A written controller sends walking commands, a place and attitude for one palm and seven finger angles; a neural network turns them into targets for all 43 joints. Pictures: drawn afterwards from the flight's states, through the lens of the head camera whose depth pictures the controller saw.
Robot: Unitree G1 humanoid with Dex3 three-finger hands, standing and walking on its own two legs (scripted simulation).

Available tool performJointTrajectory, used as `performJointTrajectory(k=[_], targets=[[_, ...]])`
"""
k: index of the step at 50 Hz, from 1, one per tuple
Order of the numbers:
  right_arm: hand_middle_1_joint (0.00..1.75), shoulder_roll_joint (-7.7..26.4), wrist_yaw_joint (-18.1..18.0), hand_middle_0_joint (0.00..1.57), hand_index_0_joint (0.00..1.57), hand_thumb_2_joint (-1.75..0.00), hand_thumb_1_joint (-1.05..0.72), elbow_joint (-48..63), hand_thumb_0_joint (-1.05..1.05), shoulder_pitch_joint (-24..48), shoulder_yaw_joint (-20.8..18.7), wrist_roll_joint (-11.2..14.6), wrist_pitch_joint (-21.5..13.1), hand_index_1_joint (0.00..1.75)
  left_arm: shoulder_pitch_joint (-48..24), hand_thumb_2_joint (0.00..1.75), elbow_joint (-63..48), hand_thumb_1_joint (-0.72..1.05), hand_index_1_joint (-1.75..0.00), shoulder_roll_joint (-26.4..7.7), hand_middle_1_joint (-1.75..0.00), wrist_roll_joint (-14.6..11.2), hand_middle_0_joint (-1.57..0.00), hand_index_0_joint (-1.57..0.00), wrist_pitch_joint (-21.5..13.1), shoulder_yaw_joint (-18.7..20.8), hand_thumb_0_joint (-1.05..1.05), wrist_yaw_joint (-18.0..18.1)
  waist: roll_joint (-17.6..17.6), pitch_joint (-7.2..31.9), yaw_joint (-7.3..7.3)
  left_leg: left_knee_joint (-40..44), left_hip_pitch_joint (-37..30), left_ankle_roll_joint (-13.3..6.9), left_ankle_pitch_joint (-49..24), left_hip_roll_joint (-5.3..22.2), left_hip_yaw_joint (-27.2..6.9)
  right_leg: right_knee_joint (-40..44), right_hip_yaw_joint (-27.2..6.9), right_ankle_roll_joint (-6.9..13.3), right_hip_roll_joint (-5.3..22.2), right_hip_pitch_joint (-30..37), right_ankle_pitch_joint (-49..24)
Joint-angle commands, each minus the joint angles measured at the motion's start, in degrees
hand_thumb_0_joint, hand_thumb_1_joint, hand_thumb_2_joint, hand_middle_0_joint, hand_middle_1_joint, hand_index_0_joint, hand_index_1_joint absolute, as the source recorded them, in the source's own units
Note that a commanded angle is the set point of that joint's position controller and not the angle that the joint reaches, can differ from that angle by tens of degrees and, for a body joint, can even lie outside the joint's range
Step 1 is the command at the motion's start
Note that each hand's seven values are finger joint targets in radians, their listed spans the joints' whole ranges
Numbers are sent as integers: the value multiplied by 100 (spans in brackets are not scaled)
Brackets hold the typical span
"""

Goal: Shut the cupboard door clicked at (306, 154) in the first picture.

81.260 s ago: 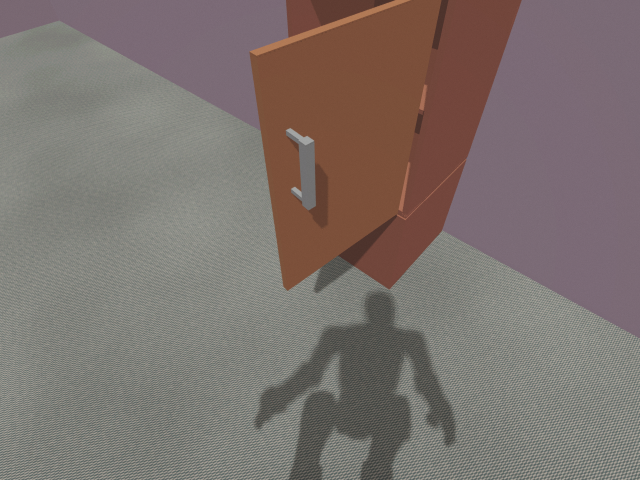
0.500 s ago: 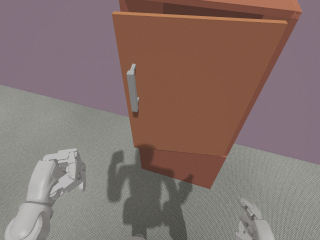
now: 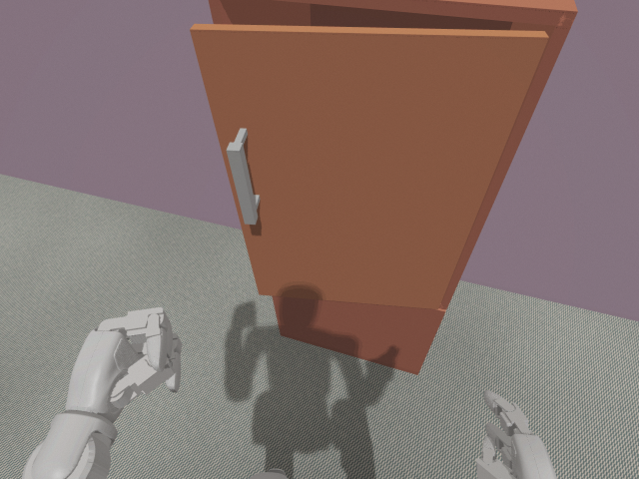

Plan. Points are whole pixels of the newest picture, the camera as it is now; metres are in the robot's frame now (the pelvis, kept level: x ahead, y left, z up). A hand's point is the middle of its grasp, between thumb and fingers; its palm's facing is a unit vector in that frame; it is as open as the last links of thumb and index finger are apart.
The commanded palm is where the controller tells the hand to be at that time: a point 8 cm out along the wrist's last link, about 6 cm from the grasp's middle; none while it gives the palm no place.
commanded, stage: bring the fist close to the handle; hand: left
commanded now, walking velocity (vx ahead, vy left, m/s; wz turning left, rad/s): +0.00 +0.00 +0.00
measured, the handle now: (246, 178) +0.52 +0.16 +0.08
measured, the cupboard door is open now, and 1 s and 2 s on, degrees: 11 11 8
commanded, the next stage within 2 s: push the door shut along its arc in 1.30 s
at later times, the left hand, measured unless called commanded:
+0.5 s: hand (219, 280) +0.33 +0.15 +0.09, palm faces -0.07 -1.00 -0.02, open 3.1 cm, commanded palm +0.32 +0.20 +0.09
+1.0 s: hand (265, 222) +0.43 +0.11 +0.09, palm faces -0.04 -1.00 +0.01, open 3.1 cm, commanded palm +0.40 +0.17 +0.09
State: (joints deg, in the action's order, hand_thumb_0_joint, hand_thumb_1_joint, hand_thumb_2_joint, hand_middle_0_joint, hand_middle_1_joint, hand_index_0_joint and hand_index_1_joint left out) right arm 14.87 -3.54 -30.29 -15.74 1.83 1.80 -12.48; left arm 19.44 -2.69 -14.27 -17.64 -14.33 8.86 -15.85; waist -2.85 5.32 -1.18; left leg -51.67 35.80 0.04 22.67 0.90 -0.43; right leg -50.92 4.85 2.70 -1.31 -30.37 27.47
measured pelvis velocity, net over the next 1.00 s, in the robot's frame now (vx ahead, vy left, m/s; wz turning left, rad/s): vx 0.00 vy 0.01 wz -0.04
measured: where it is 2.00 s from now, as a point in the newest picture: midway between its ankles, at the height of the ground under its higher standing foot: outside the picture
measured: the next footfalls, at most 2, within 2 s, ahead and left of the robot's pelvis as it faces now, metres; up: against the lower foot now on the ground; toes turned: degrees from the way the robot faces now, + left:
none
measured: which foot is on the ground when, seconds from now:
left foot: down 0.00-1.00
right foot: down 0.00-1.00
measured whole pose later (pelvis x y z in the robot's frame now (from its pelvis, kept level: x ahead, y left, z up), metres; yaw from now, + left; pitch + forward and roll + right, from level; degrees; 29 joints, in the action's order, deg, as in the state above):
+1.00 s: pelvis +0.00 +0.01 +0.00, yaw -2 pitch +12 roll +0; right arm 14.5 -0.1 -37.6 -18.6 0.1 0.8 -4.4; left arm -33.7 46.3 -10.9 -8.8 -18.6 9.2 -3.1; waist -1.7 5.7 3.8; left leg -50.8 41.6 -0.8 21.3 1.1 2.1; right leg -51.3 2.3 2.1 -1.3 -37.7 25.8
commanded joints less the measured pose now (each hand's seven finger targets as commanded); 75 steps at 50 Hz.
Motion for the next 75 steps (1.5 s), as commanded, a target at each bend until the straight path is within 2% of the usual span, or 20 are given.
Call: performJointTrajectory(k=[1, 5, 9, 12, 16, 20, 23, 27, 32, 35, 40, 42, 45, 48, 51, 55, 62, 66, 71, 75], targets=[[30, 613, -24, 20, 20, -90, -90, 688, 0, 381, -223, 14, -336, 30, -1634, 90, -1015, 90, -150, -716, -150, -70, -130, -130, -695, 445, 0, 134, 102, 625, 217, 458, -568, -150, -830, -126, -131, 1006, -684, -240, 117, -64, -1225], [30, 688, -31, 20, 20, -90, -90, 630, 0, 293, -246, 76, -295, 30, -2062, 90, -445, 90, -150, -577, -150, 43, -130, -130, -328, 10, 0, -71, 98, 802, 293, 499, -629, -184, -862, -127, -121, 1096, -753, -287, 167, 12, -1324], [30, 690, -36, 20, 20, -90, -90, 672, 0, 291, -266, 72, -194, 30, -2337, 90, -238, 90, -150, -846, -150, 87, -130, -130, -32, 337, 0, 38, 342, 1199, 134, 605, -754, -182, -1185, -122, -107, 1059, -740, -314, 205, 399, -1850], [30, 670, -16, 20, 20, -90, -90, 646, 0, 360, -240, 29, -120, 30, -2819, 90, -174, 90, -150, -1023, -150, 81, -130, -130, -98, 636, 0, 334, 445, 1229, 69, 671, -777, -163, -1265, -123, -107, 987, -644, -290, 167, 478, -1975], [30, 616, 64, 20, 20, -90, -90, 536, 0, 347, -258, 15, -30, 30, -3250, 90, 232, 90, -150, -716, -150, 202, -130, -130, -331, 472, 0, 602, 403, 1148, 136, 755, -926, -148, -1312, -111, -39, 899, -493, -255, 108, 294, -2085], [30, 649, 148, 20, 20, -90, -90, 484, 0, 240, -311, 19, 37, 30, -3482, 90, 505, 90, -150, -359, -150, 436, -130, -130, -360, -100, 0, 574, 45, 1285, 206, 747, -1195, -158, -1570, -86, -30, 818, -419, -205, 89, 153, -2332], [30, 689, 161, 20, 20, -90, -90, 456, 0, 164, -341, 33, 109, 30, -3775, 90, 690, 90, -150, -291, -150, 468, -130, -130, -259, -235, 0, 564, 257, 1364, 270, 759, -1229, -168, -1608, -68, -66, 851, -396, -217, 77, 148, -2378], [30, 723, 116, 20, 20, -90, -90, 315, 0, 164, -326, 20, 240, 30, -4828, 90, 1123, 90, -150, -555, -150, 491, -130, -130, -265, 60, 0, 823, 596, 1182, 336, 811, -1048, -171, -1206, -74, -83, 958, -419, -222, 57, 11, -1905], [30, 683, 138, 20, 20, -90, -90, 168, 0, 132, -332, -28, 310, 30, -5652, 90, 1462, 90, -150, -779, -150, 645, -130, -130, -580, 317, 0, 1142, 244, 1771, 282, 740, -1273, -152, -1404, -71, -58, 819, -440, -181, 51, 92, -2042], [30, 644, 190, 20, 20, -90, -90, 55, 0, 57, -336, -25, 360, 30, -6066, 90, 2037, 90, -150, -338, -150, 766, -130, -130, -631, -141, 0, 1130, -24, 1731, 431, 698, -1321, -123, -1408, -52, -63, 764, -402, -177, 38, -181, -2065], [30, 737, 218, 20, 20, -90, -90, -50, 0, -190, -366, 3, 527, 30, -6717, 90, 3436, 90, -150, -366, -150, 771, -130, -130, -380, -108, 0, 1045, 519, 1360, 576, 730, -881, -148, -1054, -69, -90, 928, -411, -208, 22, -319, -1818], [30, 769, 211, 20, 20, -90, -90, -83, 0, -282, -390, -15, 567, 30, -7147, 90, 3585, 90, -150, -598, -150, 775, -130, -130, -423, 134, 0, 1091, 571, 1539, 545, 701, -844, -163, -1121, -85, -83, 905, -445, -208, 26, -221, -1889], [30, 705, 256, 20, 20, -90, -90, -119, 0, -340, -398, -48, 581, 30, -7899, 90, 3556, 90, -150, -388, -150, 814, -130, -130, -706, 7, 0, 1220, 101, 1960, 610, 596, -1151, -132, -1326, -80, -92, 754, -408, -177, 11, -404, -2018], [30, 740, 327, 20, 20, -90, -90, -103, 0, -468, -457, -119, 592, 30, -7480, 90, 3544, 90, -150, -692, -150, 878, -130, -130, -1035, 412, 0, 1361, 144, 2512, 400, 509, -1296, -128, -1806, -69, -89, 571, -404, -156, -24, -141, -2433], [30, 739, 390, 20, 20, -90, -90, -91, 0, -546, -466, -130, 692, 30, -7081, 90, 3803, 90, -150, -837, -150, 973, -130, -130, -1111, 516, 0, 1356, 326, 2365, 360, 516, -955, -148, -1760, -84, 32, 570, -456, -190, -22, 36, -2611], [30, 761, 397, 20, 20, -90, -90, -3, 0, -583, -472, -84, 858, 30, -7079, 90, 4033, 90, -150, -862, -150, 1024, -130, -130, -921, 442, 0, 1260, 493, 1777, 455, 662, -601, -205, -1353, -106, 120, 806, -538, -235, -15, 60, -2422], [30, 723, 314, 20, 20, -90, -90, -58, 0, -576, -505, -55, 803, 30, -7822, 90, 3353, 90, -150, -659, -150, 805, -130, -130, -1240, 235, 0, 1147, 222, 2085, 628, 585, -1081, -224, -1390, -97, 83, 855, -549, -230, -64, -26, -2388], [30, 719, 329, 20, 20, -90, -90, -179, 0, -571, -489, -54, 799, 30, -7686, 90, 3887, 90, -150, -510, -150, 883, -130, -130, -1224, 58, 0, 1118, 286, 1787, 688, 615, -936, -211, -1074, -82, 40, 903, -534, -247, -45, -320, -2012], [30, 752, 318, 20, 20, -90, -90, -111, 0, -554, -460, -36, 899, 30, -7602, 90, 4385, 90, -150, -905, -150, 885, -130, -130, -974, 412, 0, 1090, 425, 1760, 560, 676, -628, -221, -943, -127, 78, 972, -625, -258, 15, -54, -1929], [30, 739, 285, 20, 20, -90, -90, -142, 0, -562, -441, -42, 900, 30, -8434, 90, 4301, 90, -150, -998, -150, 904, -130, -130, -1156, 357, 0, 994, 330, 1993, 717, 554, -782, -229, -1140, -111, 35, 835, -629, -255, -2, -132, -2208]])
